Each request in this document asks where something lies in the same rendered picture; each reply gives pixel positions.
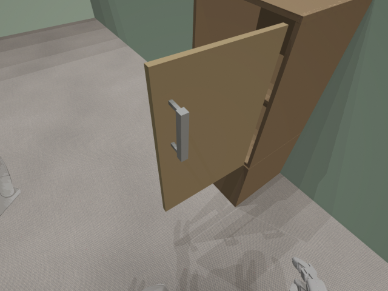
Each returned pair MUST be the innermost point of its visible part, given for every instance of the right robot hand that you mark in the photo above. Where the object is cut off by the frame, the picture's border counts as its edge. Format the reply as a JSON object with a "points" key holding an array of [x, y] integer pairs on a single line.
{"points": [[309, 275]]}

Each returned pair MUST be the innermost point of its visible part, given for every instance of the handle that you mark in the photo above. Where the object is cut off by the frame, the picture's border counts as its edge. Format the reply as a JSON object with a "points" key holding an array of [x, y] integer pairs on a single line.
{"points": [[182, 131]]}

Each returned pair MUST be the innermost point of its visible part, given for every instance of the left robot hand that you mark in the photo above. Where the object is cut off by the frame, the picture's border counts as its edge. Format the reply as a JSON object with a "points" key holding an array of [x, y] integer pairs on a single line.
{"points": [[8, 193]]}

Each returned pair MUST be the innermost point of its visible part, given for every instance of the cupboard door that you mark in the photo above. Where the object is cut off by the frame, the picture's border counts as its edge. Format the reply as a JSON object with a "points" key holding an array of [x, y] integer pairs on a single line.
{"points": [[223, 85]]}

